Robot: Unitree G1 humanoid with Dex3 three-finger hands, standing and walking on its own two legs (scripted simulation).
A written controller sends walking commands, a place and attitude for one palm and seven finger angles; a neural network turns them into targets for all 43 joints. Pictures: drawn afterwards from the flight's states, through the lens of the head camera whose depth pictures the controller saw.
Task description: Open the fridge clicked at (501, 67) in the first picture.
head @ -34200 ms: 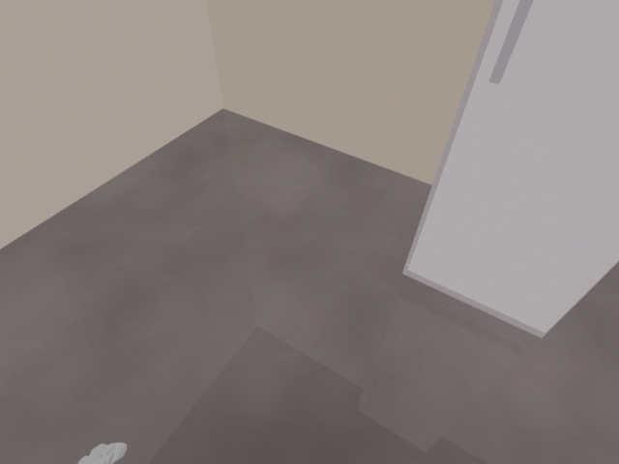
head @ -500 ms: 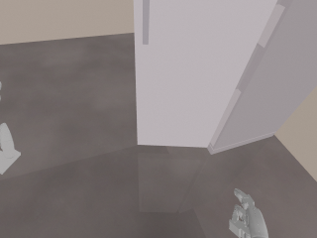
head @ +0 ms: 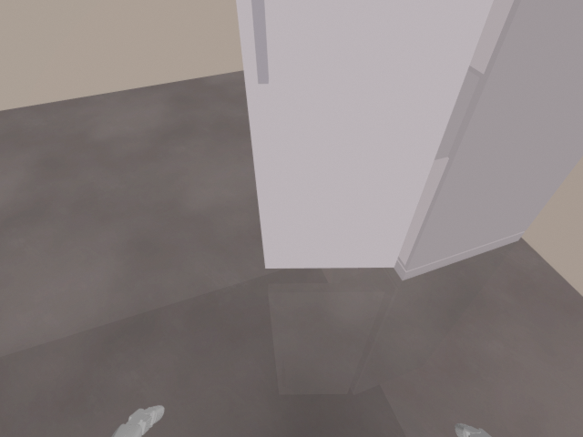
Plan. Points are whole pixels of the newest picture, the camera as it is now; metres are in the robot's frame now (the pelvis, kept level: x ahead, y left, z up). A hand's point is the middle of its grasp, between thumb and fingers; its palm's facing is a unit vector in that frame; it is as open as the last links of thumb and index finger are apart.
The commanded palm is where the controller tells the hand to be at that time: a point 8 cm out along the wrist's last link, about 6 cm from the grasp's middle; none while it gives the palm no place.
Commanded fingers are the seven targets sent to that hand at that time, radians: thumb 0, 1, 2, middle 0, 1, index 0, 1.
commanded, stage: let the arm hang, fingers relaxed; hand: left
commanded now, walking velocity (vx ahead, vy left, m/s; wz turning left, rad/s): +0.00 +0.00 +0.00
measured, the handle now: (259, 7) +0.79 +0.07 +0.25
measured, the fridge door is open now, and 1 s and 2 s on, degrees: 70 70 70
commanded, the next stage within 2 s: look to check the result in 0.86 s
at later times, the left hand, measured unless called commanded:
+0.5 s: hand out of the picture +0.02 +0.21 -0.15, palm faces +0.00 -0.96 -0.27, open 7.4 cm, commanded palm none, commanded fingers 0.00 0.90 0.90 -0.20 -0.30 -0.20 -0.30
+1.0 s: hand out of the picture +0.03 +0.18 -0.16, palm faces +0.00 -0.98 -0.19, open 7.3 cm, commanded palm none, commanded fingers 0.00 0.90 0.90 -0.20 -0.30 -0.20 -0.30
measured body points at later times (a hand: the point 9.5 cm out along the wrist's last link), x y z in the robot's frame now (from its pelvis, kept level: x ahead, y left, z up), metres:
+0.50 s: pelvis +0.00 +0.00 +0.01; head +0.01 -0.01 +0.46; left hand +0.02 +0.26 -0.13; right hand +0.01 -0.23 -0.15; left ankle +0.05 +0.11 -0.73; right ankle +0.00 -0.11 -0.73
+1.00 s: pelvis +0.02 +0.00 +0.02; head +0.03 +0.00 +0.47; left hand +0.03 +0.23 -0.14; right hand +0.03 -0.23 -0.14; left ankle +0.05 +0.11 -0.73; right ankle +0.00 -0.11 -0.73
